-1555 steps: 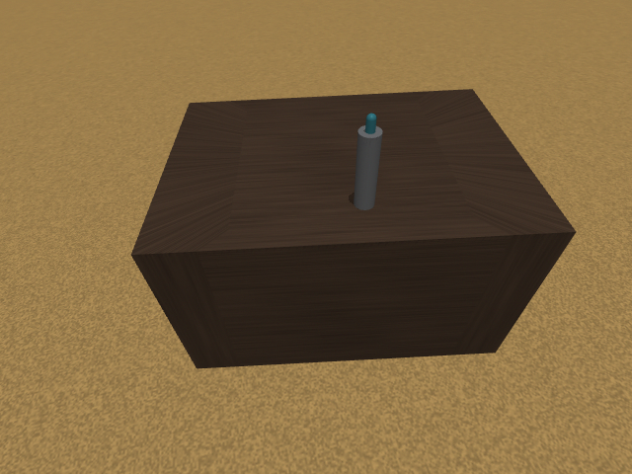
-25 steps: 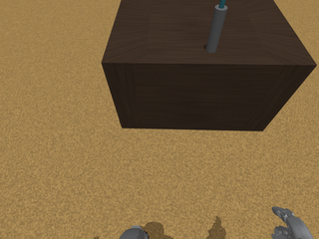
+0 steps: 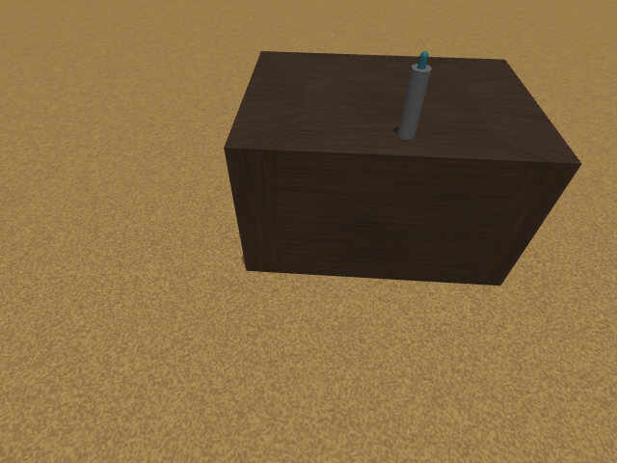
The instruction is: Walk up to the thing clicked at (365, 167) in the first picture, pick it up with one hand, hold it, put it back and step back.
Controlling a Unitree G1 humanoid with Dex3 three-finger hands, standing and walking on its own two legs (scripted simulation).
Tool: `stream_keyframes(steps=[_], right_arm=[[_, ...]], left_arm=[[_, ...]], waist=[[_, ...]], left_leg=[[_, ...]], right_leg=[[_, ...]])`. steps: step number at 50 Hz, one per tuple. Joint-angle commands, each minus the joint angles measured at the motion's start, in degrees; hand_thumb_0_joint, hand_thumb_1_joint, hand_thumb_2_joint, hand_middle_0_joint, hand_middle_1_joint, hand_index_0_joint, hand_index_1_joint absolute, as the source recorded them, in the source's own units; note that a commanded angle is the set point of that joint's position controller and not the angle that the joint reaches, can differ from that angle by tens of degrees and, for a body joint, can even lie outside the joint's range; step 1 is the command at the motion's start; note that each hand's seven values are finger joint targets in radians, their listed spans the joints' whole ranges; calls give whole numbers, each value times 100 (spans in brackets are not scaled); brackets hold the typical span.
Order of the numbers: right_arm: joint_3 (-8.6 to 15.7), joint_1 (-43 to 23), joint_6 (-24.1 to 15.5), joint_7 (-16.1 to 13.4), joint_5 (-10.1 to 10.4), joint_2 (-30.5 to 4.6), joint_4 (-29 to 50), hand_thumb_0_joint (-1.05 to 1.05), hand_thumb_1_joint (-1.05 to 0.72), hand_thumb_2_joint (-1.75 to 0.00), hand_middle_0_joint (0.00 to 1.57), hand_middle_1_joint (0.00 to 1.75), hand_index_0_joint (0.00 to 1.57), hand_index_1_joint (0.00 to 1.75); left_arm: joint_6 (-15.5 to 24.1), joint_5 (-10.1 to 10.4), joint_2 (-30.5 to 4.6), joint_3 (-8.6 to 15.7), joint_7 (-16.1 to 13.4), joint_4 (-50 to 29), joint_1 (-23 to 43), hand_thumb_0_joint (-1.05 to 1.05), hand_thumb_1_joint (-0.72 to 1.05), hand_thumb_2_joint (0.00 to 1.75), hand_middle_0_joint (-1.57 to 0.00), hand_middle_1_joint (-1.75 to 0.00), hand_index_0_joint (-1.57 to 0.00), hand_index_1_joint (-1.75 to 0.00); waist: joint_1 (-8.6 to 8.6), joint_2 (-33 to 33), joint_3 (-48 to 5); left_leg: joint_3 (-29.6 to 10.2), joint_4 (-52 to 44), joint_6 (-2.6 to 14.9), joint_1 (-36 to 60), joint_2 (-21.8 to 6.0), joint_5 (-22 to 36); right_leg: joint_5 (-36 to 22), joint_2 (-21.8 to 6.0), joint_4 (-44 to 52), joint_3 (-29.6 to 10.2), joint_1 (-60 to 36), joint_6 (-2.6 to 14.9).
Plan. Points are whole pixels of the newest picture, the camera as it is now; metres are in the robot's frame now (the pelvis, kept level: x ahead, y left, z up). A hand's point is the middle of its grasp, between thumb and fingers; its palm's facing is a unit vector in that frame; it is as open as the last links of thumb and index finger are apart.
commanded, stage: step back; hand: right
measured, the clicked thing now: (414, 96) +1.08 -0.26 -0.04
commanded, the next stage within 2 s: stand in 0.74 s
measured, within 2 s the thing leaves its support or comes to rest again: neither
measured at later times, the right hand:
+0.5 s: hand out of the picture +0.11 -0.26 -0.15, palm faces -0.03 +0.94 -0.35, open 7.3 cm
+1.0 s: hand out of the picture +0.12 -0.26 -0.14, palm faces -0.03 +0.94 -0.33, open 7.3 cm
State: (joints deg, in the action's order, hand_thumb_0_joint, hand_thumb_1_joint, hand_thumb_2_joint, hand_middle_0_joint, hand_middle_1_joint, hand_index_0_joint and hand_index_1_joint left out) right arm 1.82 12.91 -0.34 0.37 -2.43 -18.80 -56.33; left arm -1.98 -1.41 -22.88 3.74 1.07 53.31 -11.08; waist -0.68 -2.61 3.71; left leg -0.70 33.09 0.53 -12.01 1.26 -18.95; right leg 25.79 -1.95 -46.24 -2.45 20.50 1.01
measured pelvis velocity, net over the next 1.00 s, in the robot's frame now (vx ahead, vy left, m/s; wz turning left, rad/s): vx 0.02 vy -0.01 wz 0.02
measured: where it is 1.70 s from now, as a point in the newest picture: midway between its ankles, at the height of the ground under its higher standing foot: outside the picture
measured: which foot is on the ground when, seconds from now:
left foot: down 0.00-1.00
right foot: down 0.00-1.00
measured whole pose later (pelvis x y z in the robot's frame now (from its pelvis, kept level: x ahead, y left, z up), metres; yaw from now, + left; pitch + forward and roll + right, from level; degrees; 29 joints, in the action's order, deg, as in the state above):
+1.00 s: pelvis +0.02 -0.01 +0.02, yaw +1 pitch -2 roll +0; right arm 0.6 3.6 -0.7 0.0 -0.2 -19.7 -62.2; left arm 0.1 -0.4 -19.3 0.9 0.4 63.8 -2.9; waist -0.2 0.3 5.3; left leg -2.1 21.4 -0.6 -5.1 0.0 -13.9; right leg 11.9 -1.7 -21.9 0.8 7.7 -1.2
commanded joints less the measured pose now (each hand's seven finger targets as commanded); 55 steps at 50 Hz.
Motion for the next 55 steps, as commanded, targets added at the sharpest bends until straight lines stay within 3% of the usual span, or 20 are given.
stream_keyframes(steps=[1,3,4,5,6,7,8,9,10,12,13,14,17,20,23,28,35,39,48,55], right_arm=[[409,-567,-202,-97,3,-1611,468,0,-90,-90,20,30,20,30],[351,-697,-114,-89,75,-1457,521,0,-90,-90,20,30,20,30],[301,-746,-105,-98,119,-1301,570,0,-90,-90,20,30,20,30],[228,-726,-120,-100,155,-1095,627,0,-90,-90,20,30,20,30],[222,-654,-100,-125,138,-1023,572,0,-90,-90,20,30,20,30],[308,-329,-77,-114,113,-1222,356,0,-90,-90,20,30,20,30],[340,32,-97,-82,111,-1292,218,0,-90,-90,20,30,20,30],[325,73,-145,-66,115,-1294,138,0,-90,-90,20,30,20,30],[322,-12,-188,-64,94,-1307,94,0,-90,-90,20,30,20,30],[339,-314,-260,-87,43,-1397,120,0,-90,-90,20,30,20,30],[311,-549,-290,-97,36,-1515,177,0,-90,-90,20,30,20,30],[278,-712,-297,-90,54,-1545,194,0,-90,-90,20,30,20,30],[221,-778,-279,-100,106,-1324,152,0,-90,-90,20,30,20,30],[243,-571,-257,-134,115,-1325,16,0,-90,-90,20,30,20,30],[263,-526,-244,-144,120,-1337,-73,0,-90,-90,20,30,20,30],[255,-716,-196,-166,136,-1284,-66,0,-90,-90,20,30,20,30],[261,-815,-189,-166,107,-1295,-121,0,-90,-90,20,30,20,30],[191,-943,-230,-158,182,-1419,-149,0,-90,-90,20,30,20,30],[95,-1094,-166,-125,221,-1274,-277,0,-90,-90,20,30,20,30],[73,-1113,-174,-104,205,-1278,-379,0,-90,-90,20,30,20,30]], left_arm=[[287,21,-909,273,-55,-314,355,0,90,90,-20,-30,-20,-30],[362,-21,-855,242,-109,-161,126,0,90,90,-20,-30,-20,-30],[387,-49,-966,271,-140,-48,-20,0,90,90,-20,-30,-20,-30],[417,-75,-1195,325,-172,-17,-125,0,90,90,-20,-30,-20,-30],[420,-64,-1532,352,-169,-11,-12,0,90,90,-20,-30,-20,-30],[413,-105,-1626,349,-137,-158,577,0,90,90,-20,-30,-20,-30],[401,-90,-1473,314,-126,-287,984,0,90,90,-20,-30,-20,-30],[385,-61,-1266,236,-121,-319,1098,0,90,90,-20,-30,-20,-30],[383,-20,-1036,182,-110,-293,1054,0,90,90,-20,-30,-20,-30],[403,16,-828,107,-62,-164,862,0,90,90,-20,-30,-20,-30],[401,42,-808,88,-30,-43,720,0,90,90,-20,-30,-20,-30],[412,55,-899,118,-29,56,636,0,90,90,-20,-30,-20,-30],[486,46,-1032,133,-91,180,634,0,90,90,-20,-30,-20,-30],[487,75,-1100,133,-141,187,659,0,90,90,-20,-30,-20,-30],[450,92,-998,103,-165,141,835,0,90,90,-20,-30,-20,-30],[408,66,-1041,116,-175,231,928,0,90,90,-20,-30,-20,-30],[366,66,-1005,108,-178,230,1095,0,90,90,-20,-30,-20,-30],[318,165,-809,-17,-185,421,1010,0,90,90,-20,-30,-20,-30],[357,112,-871,-74,-162,695,1089,0,90,90,-20,-30,-20,-30],[390,93,-892,-94,-148,838,1043,0,90,90,-20,-30,-20,-30]], waist=[[8,1205,-51],[-159,1099,-263],[-223,866,-428],[-257,248,-492],[-203,-371,-442],[4,-520,-189],[282,-374,-29],[374,-229,-57],[320,1,-41],[110,258,-261],[-25,416,-272],[-134,318,-226],[-80,180,-517],[23,272,-773],[44,385,-917],[9,138,-758],[19,278,-742],[19,497,-697],[53,276,-776],[57,217,-720]], left_leg=[[-1169,-1195,624,-464,-1120,213],[-727,-624,419,-616,-895,415],[-596,-293,286,-933,-749,469],[-456,112,72,-1502,-440,65],[-223,653,6,-1317,-62,-997],[-194,1151,-70,-525,-134,-1235],[-294,687,-24,-21,-368,-995],[-232,-170,58,85,-260,-770],[-531,-706,148,96,-403,-212],[-1323,-1376,404,157,-958,-177],[-1633,-1515,516,-49,-1188,-343],[-1464,-1362,558,-316,-1203,-204],[-517,-707,167,-425,-643,1394],[-319,-471,104,-56,-551,1867],[-412,-581,177,257,-677,2474],[-413,-544,202,-28,-664,2126],[-478,-636,199,99,-678,2446],[-726,-1012,142,557,-908,3651],[-547,-1491,48,653,-777,2352],[-530,-1630,19,802,-812,2038]], right_leg=[[-265,153,1400,310,-661,5],[-1012,246,2345,395,-1408,95],[-1345,110,2277,106,-1884,164],[-1223,-480,2409,-865,-2133,362],[243,-1318,2963,-1957,-1351,808],[1370,-1757,3243,-2307,-155,1130],[1619,-1576,3086,-2006,341,1039],[1146,-1129,2806,-1318,232,741],[350,-769,2483,-811,182,450],[-992,-263,1675,-245,-53,194],[-1000,-78,1575,-51,-232,100],[-809,-54,1798,-14,-601,95],[-2329,-451,2102,-373,-1551,255],[-3036,-632,1966,-378,-1566,349],[-3056,-514,1790,-150,-1442,284],[-2803,-508,1817,-138,-1552,281],[-2809,-481,1729,-32,-1482,253],[-3233,-387,1978,-30,-1512,39],[-3039,-508,2633,-126,-1928,1],[-2807,-573,2859,-162,-1795,7]])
